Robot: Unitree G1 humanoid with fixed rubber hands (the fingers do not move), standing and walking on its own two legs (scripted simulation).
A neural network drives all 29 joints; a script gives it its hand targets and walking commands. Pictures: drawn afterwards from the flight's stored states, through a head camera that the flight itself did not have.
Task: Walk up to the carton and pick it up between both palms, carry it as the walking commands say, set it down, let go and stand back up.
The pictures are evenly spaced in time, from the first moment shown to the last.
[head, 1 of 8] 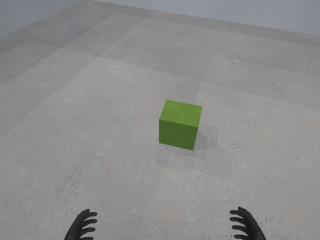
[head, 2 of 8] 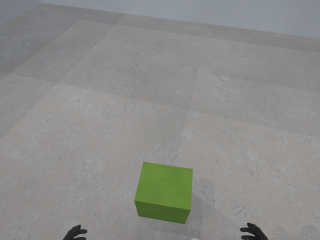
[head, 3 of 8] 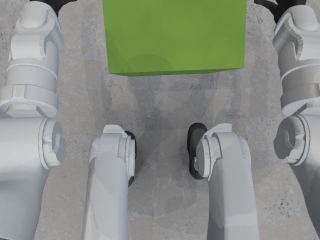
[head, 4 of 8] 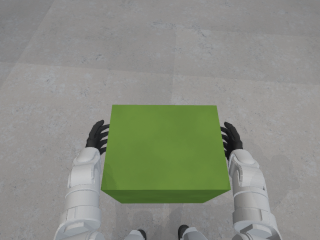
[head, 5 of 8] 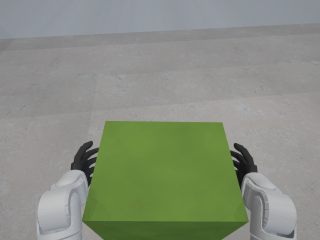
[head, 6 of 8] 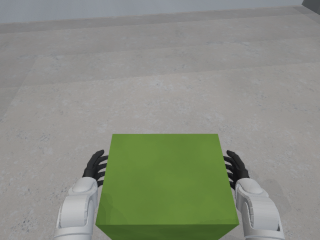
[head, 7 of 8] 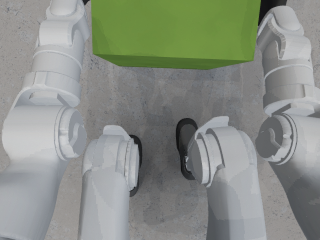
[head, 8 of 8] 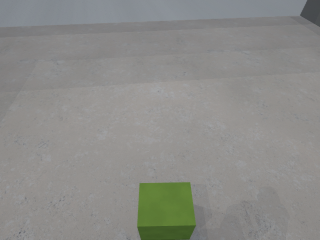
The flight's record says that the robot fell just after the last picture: no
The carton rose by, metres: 0.64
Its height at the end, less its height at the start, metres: +0.00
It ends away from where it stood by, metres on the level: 1.45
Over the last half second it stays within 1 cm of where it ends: yes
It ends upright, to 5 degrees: yes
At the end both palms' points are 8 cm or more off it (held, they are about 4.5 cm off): yes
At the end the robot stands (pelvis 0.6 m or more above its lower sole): yes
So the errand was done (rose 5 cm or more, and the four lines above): yes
